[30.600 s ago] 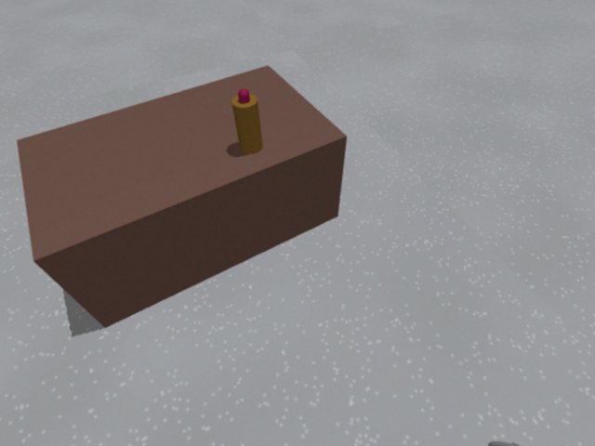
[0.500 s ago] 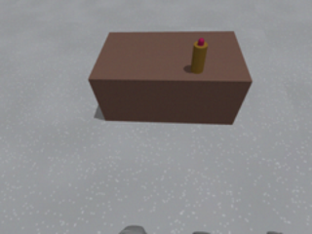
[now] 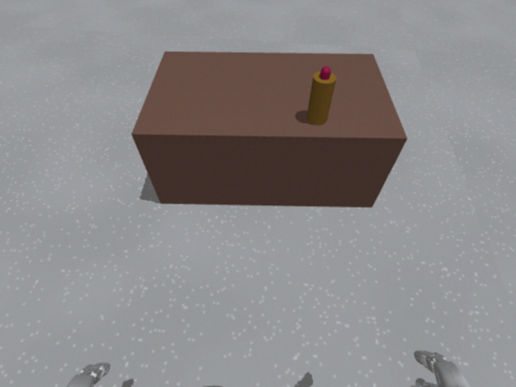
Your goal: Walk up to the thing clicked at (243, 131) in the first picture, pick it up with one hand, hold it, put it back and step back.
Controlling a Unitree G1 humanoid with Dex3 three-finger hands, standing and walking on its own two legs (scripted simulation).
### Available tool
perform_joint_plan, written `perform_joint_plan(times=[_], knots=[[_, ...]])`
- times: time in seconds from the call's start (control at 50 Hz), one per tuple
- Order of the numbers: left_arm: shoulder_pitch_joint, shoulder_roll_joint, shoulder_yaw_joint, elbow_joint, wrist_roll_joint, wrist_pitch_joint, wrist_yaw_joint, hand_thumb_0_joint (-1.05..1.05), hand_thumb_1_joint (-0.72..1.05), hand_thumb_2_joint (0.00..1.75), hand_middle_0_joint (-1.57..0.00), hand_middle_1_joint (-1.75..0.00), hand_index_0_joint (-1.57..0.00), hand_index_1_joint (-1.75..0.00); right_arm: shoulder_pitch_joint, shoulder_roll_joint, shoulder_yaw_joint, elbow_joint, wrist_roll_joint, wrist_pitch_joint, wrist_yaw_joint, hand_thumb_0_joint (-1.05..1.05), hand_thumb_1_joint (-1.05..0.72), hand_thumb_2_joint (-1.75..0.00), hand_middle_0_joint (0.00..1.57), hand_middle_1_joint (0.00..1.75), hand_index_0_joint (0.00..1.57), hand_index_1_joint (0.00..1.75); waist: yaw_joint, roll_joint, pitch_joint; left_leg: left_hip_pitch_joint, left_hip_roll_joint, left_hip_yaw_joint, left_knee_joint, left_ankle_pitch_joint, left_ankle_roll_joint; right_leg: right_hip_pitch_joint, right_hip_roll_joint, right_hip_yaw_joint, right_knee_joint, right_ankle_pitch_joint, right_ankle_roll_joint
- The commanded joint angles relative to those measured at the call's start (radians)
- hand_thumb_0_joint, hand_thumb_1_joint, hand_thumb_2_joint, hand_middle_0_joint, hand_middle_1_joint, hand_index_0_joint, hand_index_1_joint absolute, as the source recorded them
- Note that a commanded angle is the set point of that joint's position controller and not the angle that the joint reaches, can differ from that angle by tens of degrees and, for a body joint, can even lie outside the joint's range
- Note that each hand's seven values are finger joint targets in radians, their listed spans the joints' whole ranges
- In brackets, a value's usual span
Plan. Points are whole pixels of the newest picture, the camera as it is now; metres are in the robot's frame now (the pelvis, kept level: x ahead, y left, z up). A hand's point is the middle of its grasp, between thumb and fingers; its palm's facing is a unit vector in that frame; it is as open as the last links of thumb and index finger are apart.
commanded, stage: step back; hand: right
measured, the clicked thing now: (321, 94) +1.06 -0.21 -0.21
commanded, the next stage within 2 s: stand in 0.18 s
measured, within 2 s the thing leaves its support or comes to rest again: neither
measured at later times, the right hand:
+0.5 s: hand out of the picture +0.07 -0.26 -0.15, palm faces +0.00 +0.95 -0.32, open 7.4 cm
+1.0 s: hand out of the picture +0.06 -0.26 -0.15, palm faces -0.01 +0.94 -0.33, open 7.4 cm
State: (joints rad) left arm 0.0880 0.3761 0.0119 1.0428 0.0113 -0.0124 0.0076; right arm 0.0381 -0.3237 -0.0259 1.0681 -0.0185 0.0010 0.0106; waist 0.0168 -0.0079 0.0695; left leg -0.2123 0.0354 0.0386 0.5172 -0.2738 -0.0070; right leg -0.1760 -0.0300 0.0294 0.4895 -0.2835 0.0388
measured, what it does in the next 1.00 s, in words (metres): stands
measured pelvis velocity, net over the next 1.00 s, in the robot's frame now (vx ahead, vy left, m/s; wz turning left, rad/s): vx -0.01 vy -0.01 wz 0.00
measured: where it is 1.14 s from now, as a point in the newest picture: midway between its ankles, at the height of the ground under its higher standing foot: outside the picture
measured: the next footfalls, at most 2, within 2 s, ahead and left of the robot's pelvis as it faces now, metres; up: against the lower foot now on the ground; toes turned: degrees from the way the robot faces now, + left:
none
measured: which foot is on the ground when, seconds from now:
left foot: down 0.00-1.00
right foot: down 0.00-1.00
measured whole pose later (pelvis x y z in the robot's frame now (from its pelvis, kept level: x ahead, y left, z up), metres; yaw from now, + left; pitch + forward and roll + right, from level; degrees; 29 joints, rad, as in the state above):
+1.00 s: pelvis -0.01 -0.01 +0.01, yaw +0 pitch -2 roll +0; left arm 0.11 0.36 -0.01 1.13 0.01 -0.01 -0.01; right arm 0.11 -0.35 -0.01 1.14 -0.01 -0.01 0.02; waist -0.01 0.00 0.05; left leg -0.14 0.04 0.04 0.34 -0.16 -0.02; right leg -0.11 -0.02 0.02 0.34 -0.19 0.03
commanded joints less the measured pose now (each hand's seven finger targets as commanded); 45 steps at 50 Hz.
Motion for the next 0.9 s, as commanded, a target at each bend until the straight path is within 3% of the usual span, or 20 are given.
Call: perform_joint_plan(times=[0.0,0.14,0.16,0.24,0.32,0.38,0.5,0.58,0.68,0.78,0.88], knots=[[-0.015,0.206,0.052,-0.039,0.004,-0.027,0.012,0.00,0.90,0.90,-0.20,-0.30,-0.20,-0.30,-0.044,-0.232,-0.047,-0.045,0.003,-0.021,-0.015,0.00,-0.90,-0.90,0.20,0.30,0.20,0.30,-0.002,0.016,-0.155,0.069,0.108,-0.087,-0.099,0.331,0.051,0.063,-0.080,0.056,-0.061,0.356,-0.059],[-0.030,0.204,0.049,-0.030,0.009,-0.022,0.007,0.00,0.90,0.90,-0.20,-0.30,-0.20,-0.30,-0.068,-0.224,-0.047,-0.035,-0.001,-0.019,-0.010,0.00,-0.90,-0.90,0.20,0.30,0.20,0.30,-0.002,0.018,-0.121,0.073,0.104,-0.077,-0.148,0.191,0.040,0.022,-0.078,0.076,-0.106,0.286,-0.062],[-0.030,0.170,0.033,-0.003,-0.004,-0.022,0.004,0.00,0.90,0.90,-0.20,-0.30,-0.20,-0.30,-0.046,-0.228,-0.040,-0.032,0.011,-0.027,-0.008,0.00,-0.90,-0.90,0.20,0.30,0.20,0.30,-0.026,0.031,-0.140,0.112,0.109,-0.108,-0.192,0.214,0.037,0.041,-0.078,0.062,-0.125,0.265,-0.051],[-0.020,0.175,0.029,0.012,-0.005,-0.025,0.001,0.00,0.90,0.90,-0.20,-0.30,-0.20,-0.30,-0.066,-0.232,-0.040,-0.021,0.010,-0.036,-0.007,0.00,-0.90,-0.90,0.20,0.30,0.20,0.30,-0.010,0.039,-0.133,0.141,0.110,-0.104,-0.202,0.255,0.032,0.049,-0.082,0.060,-0.161,0.253,-0.044],[-0.038,0.191,0.030,0.024,0.000,-0.026,0.000,0.00,0.90,0.90,-0.20,-0.30,-0.20,-0.30,-0.044,-0.228,-0.035,-0.009,0.011,-0.032,-0.005,0.00,-0.90,-0.90,0.20,0.30,0.20,0.30,-0.022,0.013,-0.092,0.103,0.103,-0.107,-0.234,0.153,0.027,0.052,-0.090,0.067,-0.193,0.194,-0.043],[-0.024,0.190,0.028,0.032,0.001,-0.030,0.000,0.00,0.90,0.90,-0.20,-0.30,-0.20,-0.30,-0.043,-0.231,-0.036,-0.005,0.011,-0.033,-0.005,0.00,-0.90,-0.90,0.20,0.30,0.20,0.30,-0.019,0.005,-0.105,0.137,0.099,-0.096,-0.222,0.180,0.025,0.041,-0.096,0.068,-0.205,0.214,-0.045],[-0.021,0.193,0.029,0.039,0.000,-0.026,-0.002,0.00,0.90,0.90,-0.20,-0.30,-0.20,-0.30,-0.016,-0.230,-0.033,0.007,0.007,-0.028,-0.005,0.00,-0.90,-0.90,0.20,0.30,0.20,0.30,-0.022,0.006,-0.059,0.104,0.094,-0.102,-0.248,0.069,0.018,0.010,-0.092,0.078,-0.234,0.104,-0.048],[-0.003,0.182,0.027,0.046,0.000,-0.025,-0.005,0.00,0.90,0.90,-0.20,-0.30,-0.20,-0.30,-0.007,-0.239,-0.032,0.011,0.008,-0.030,-0.003,0.00,-0.90,-0.90,0.20,0.30,0.20,0.30,-0.017,0.026,-0.051,0.079,0.096,-0.113,-0.261,0.026,0.017,0.013,-0.087,0.072,-0.236,0.085,-0.047],[-0.018,0.197,0.028,0.035,0.001,-0.030,-0.003,0.00,0.90,0.90,-0.20,-0.30,-0.20,-0.30,0.011,-0.229,-0.028,0.012,0.008,-0.027,-0.002,0.00,-0.90,-0.90,0.20,0.30,0.20,0.30,-0.024,-0.013,-0.075,0.106,0.094,-0.105,-0.235,0.086,0.018,0.007,-0.096,0.082,-0.240,0.104,-0.047],[-0.012,0.197,0.028,0.034,-0.004,-0.028,-0.002,0.00,0.90,0.90,-0.20,-0.30,-0.20,-0.30,0.026,-0.238,-0.025,0.018,0.008,-0.030,-0.006,0.00,-0.90,-0.90,0.20,0.30,0.20,0.30,-0.027,0.007,-0.097,0.116,0.102,-0.099,-0.223,0.177,0.020,0.042,-0.098,0.078,-0.220,0.215,-0.050],[-0.010,0.188,0.026,0.038,-0.004,-0.021,-0.004,0.00,0.90,0.90,-0.20,-0.30,-0.20,-0.30,0.029,-0.235,-0.017,0.018,0.008,-0.031,-0.009,0.00,-0.90,-0.90,0.20,0.30,0.20,0.30,-0.022,0.023,-0.072,0.084,0.102,-0.100,-0.243,0.132,0.019,0.042,-0.094,0.072,-0.218,0.176,-0.050]])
